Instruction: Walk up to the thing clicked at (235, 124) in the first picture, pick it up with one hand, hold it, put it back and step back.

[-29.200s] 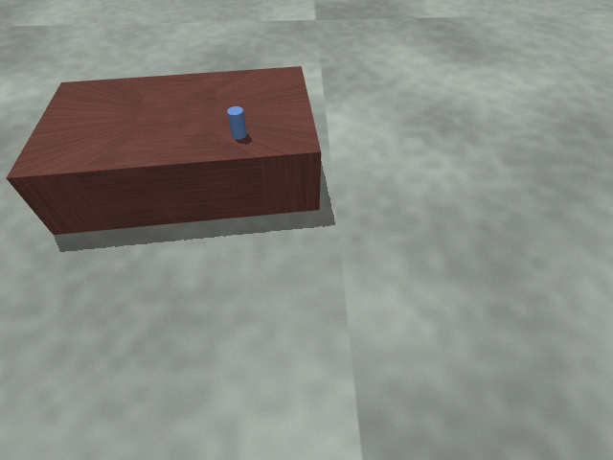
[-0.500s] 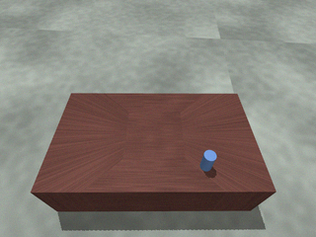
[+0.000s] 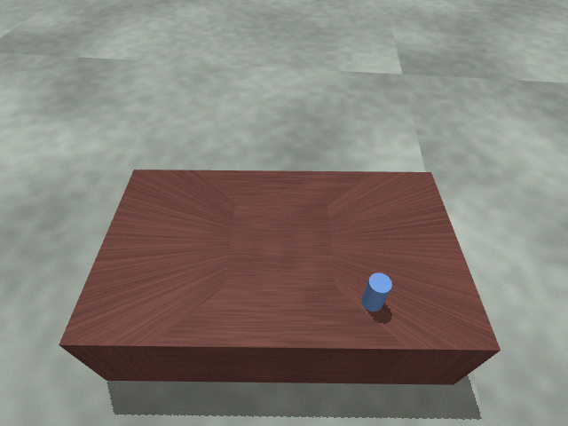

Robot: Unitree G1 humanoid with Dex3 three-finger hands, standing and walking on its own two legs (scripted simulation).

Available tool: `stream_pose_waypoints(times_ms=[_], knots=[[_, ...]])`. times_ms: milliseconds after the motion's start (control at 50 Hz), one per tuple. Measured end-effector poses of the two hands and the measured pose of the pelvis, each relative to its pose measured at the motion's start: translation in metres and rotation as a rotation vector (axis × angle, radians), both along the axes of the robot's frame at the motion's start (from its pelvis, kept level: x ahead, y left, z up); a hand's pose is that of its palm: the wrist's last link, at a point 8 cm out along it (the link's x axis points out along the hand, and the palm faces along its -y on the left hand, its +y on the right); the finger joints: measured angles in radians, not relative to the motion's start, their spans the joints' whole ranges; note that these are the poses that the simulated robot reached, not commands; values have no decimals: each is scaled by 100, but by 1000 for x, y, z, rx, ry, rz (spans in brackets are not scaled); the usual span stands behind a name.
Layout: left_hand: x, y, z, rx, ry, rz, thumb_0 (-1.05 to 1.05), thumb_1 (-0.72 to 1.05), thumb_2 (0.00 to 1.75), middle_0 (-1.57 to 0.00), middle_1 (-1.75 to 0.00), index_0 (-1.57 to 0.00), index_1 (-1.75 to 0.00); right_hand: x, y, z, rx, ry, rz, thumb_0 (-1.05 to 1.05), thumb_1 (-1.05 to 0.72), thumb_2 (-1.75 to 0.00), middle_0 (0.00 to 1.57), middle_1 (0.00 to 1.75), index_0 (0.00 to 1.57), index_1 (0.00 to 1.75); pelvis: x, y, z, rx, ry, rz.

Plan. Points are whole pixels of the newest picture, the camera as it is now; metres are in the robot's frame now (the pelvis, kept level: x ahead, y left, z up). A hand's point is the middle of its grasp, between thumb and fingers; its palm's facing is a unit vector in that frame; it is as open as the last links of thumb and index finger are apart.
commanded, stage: stand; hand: right
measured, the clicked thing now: (376, 292) +0.51 -0.23 -0.40
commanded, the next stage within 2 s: step back in 0.88 s
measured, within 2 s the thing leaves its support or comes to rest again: neither
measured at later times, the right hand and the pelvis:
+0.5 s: hand out of the picture +0.06 -0.25 -0.16, palm faces -0.02 +0.94 -0.34, open 7.4 cm; pelvis +0.00 +0.00 +0.00, yaw +0 degrees
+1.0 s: hand out of the picture +0.06 -0.27 -0.16, palm faces -0.01 +0.94 -0.35, open 7.4 cm; pelvis -0.02 -0.01 -0.01, yaw +0 degrees
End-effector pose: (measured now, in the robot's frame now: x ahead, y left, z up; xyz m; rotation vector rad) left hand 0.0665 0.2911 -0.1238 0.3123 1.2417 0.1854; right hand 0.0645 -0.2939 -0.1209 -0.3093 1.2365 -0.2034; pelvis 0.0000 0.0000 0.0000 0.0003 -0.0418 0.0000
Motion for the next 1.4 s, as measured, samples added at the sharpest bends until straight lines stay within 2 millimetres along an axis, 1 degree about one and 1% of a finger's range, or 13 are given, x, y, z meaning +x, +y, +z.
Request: stream_pose_waypoints(times_ms=[280,580,900,980,1060,1160,1220,1280,1400], knots=[[-8,-3,-1,-2,12,3,0,90,90,-20,-30,-21,-30,-6,-5,1,-2,12,-2,1,-91,-89,20,30,20,30,-2,-4,0,-1,1,2],[-4,-2,2,5,-10,0,0,90,90,-20,-30,-21,-30,-7,-5,-1,4,5,1,1,-91,-89,20,30,20,30,-3,-5,0,-1,-3,2],[-8,-2,1,1,-4,7,1,90,90,-20,-30,-21,-30,-9,-7,0,1,12,1,1,-91,-89,20,30,20,30,-6,-5,0,-1,3,2],[-10,4,-1,22,-7,22,0,90,90,-20,-30,-21,-30,-10,-14,-2,-5,16,-6,1,-91,-89,20,30,21,30,-18,-8,-5,4,10,0],[-17,7,-4,58,3,12,0,90,90,-20,-30,-21,-30,-12,-27,-8,-13,8,-7,1,-91,-89,20,30,21,30,-32,-16,-12,15,12,-6],[-39,-2,-4,92,14,13,0,90,90,-20,-30,-21,-30,-10,-48,-22,-18,-24,-8,1,-91,-89,20,30,21,30,-47,-30,-24,6,-1,1],[-53,-9,1,95,21,6,0,90,90,-20,-30,-21,-30,-11,-51,-23,-19,-26,7,1,-91,-89,20,30,20,30,-57,-31,-21,29,5,-12],[-61,-11,5,96,24,6,1,90,90,-20,-30,-21,-30,-21,-50,-22,-10,-24,13,1,-91,-89,20,30,20,30,-67,-29,-17,27,26,-5],[-55,-6,6,89,-87,10,1,90,90,-20,-30,-21,-30,-59,-41,-27,-39,59,66,1,-91,-89,20,30,20,30,-90,-21,-21,2,47,42]])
